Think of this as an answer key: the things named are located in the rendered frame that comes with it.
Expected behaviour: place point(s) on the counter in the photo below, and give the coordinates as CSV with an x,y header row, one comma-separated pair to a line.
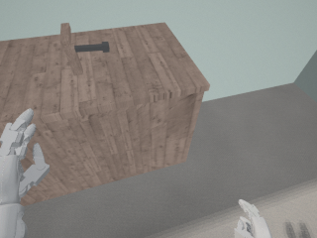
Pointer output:
x,y
101,117

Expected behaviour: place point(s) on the robot left hand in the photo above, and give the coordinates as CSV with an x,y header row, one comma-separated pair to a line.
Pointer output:
x,y
14,141

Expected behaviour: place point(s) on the left robot forearm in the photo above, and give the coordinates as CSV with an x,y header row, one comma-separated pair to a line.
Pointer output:
x,y
11,223

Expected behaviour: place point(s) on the robot right hand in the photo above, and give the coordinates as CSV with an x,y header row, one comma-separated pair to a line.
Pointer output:
x,y
256,228

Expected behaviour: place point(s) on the tap lever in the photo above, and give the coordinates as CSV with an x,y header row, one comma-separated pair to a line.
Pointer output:
x,y
104,47

